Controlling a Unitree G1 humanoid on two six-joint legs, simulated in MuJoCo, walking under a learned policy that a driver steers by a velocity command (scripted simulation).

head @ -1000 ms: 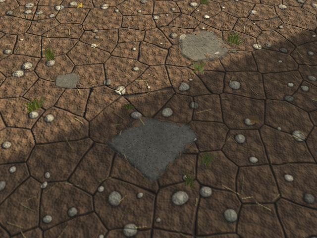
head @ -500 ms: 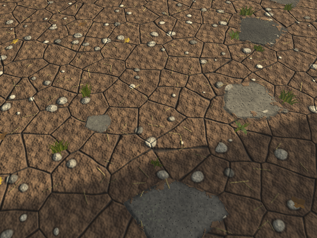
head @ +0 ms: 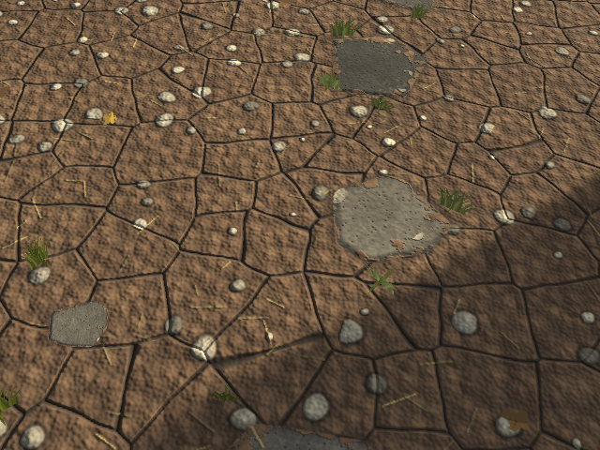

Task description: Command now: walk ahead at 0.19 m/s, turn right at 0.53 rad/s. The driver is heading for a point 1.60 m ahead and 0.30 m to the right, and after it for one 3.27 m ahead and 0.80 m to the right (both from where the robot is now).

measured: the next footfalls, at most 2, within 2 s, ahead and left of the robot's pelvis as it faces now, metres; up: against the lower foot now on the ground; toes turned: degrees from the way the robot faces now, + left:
right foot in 0.26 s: +0.16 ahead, -0.15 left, +0.00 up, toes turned -13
left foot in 0.64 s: +0.20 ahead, +0.09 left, +0.00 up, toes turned -19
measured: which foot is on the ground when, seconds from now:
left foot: down 0.00-0.26, up 0.28-0.62, down 0.64-1.00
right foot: up 0.00-0.24, down 0.26-1.00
